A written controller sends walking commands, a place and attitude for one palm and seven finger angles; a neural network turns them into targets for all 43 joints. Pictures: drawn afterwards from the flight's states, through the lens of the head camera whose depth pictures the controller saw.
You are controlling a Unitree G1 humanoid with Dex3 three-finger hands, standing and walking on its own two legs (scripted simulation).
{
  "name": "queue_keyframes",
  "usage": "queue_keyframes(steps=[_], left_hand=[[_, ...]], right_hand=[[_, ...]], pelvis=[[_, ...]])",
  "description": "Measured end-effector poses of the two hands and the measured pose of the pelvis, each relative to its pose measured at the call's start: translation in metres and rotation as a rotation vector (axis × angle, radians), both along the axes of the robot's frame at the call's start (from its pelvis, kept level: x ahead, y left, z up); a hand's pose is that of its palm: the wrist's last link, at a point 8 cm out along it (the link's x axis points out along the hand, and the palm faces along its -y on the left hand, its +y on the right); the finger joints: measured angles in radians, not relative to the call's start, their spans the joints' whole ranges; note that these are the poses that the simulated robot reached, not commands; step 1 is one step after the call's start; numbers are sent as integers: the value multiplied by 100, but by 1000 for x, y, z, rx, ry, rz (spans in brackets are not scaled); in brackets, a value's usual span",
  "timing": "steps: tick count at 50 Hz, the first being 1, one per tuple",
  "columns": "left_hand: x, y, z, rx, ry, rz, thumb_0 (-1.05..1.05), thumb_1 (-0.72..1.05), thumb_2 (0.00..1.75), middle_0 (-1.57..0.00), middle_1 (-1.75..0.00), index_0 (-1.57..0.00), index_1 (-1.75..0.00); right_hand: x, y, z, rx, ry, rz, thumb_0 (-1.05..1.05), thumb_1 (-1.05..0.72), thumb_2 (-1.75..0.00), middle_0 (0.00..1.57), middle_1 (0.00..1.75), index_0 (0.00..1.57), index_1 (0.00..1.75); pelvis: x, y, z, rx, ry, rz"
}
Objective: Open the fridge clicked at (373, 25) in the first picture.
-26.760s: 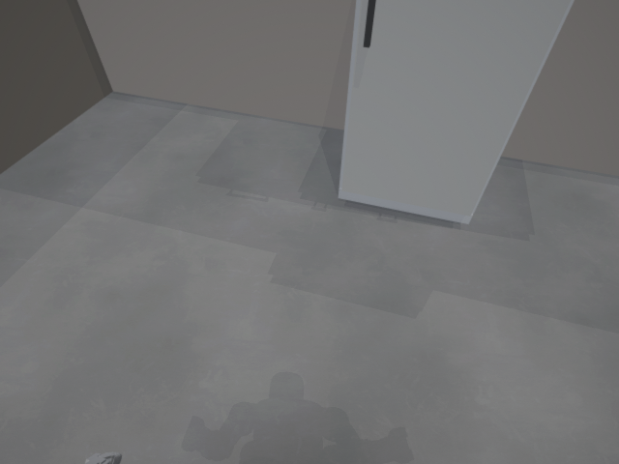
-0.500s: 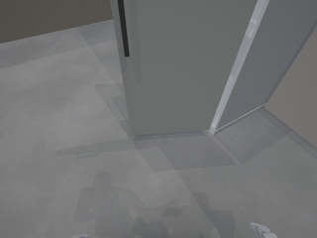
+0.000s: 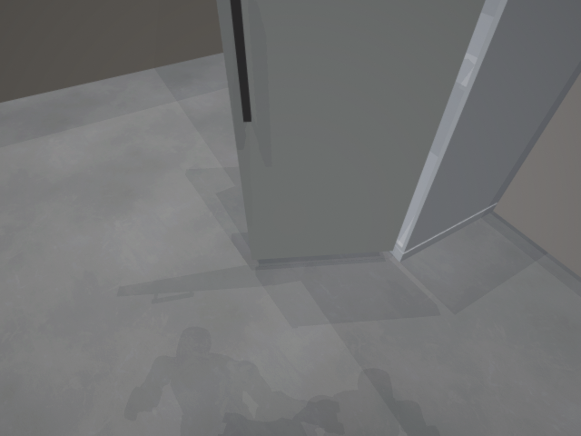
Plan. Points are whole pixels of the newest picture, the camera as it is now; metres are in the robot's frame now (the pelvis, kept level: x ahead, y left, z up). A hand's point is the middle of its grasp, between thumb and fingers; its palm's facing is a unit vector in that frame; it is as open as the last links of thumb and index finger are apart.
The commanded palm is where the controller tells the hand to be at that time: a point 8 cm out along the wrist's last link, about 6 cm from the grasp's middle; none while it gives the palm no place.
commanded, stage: let the arm hang, fingers relaxed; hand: left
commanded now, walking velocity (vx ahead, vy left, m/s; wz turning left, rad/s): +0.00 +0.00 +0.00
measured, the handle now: (239, 37) +0.83 +0.16 +0.18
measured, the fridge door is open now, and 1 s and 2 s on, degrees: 65 65 65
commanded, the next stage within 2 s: look to check the result in 0.32 s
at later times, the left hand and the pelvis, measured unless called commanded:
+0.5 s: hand out of the picture +0.10 +0.23 -0.16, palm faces -0.06 -0.95 -0.31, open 7.4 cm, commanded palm none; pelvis +0.02 -0.01 +0.00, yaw +0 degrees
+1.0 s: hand out of the picture +0.12 +0.23 -0.15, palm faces -0.04 -0.93 -0.36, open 7.4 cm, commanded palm none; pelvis +0.04 -0.02 +0.00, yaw -1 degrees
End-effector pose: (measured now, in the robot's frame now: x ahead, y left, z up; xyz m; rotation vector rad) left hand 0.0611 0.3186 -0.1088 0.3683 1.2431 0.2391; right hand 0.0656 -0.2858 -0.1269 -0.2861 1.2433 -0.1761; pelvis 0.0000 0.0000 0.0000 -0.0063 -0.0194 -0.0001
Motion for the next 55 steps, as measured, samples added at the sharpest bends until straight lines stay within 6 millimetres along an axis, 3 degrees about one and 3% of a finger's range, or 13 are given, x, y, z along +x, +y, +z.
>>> queue_keyframes(steps=[6,12,22,34,46,55], left_hand=[[34,-5,7,-3,-72,-42,0,91,89,-20,-29,-20,-30],[51,-21,2,-42,-88,-66,0,91,89,-20,-29,-20,-30],[43,-42,-14,-97,-28,-50,0,90,89,-20,-30,-20,-30],[30,-40,-13,-70,27,-14,1,90,89,-20,-30,-20,-30],[46,-39,-4,-41,-15,-21,1,90,89,-20,-29,-20,-30],[58,-47,-3,-48,-46,-40,0,90,89,-20,-29,-20,-30]], right_hand=[[16,-1,2,3,-40,3,1,-90,-90,20,30,21,30],[24,-8,7,-14,-45,-1,1,-90,-90,20,30,21,30],[25,-19,13,-45,-10,-9,1,-91,-90,20,30,21,30],[35,-22,9,-34,2,-6,1,-90,-90,20,30,21,30],[51,-26,8,-21,-36,-2,1,-90,-90,20,30,21,30],[48,-33,10,-29,-41,-12,1,-90,-90,20,30,21,30]], pelvis=[[5,2,1,6,2,-5],[11,0,2,9,5,-7],[21,-6,3,9,10,-7],[31,-13,3,9,12,-8],[37,-19,3,11,7,-12],[37,-23,3,12,2,-16]])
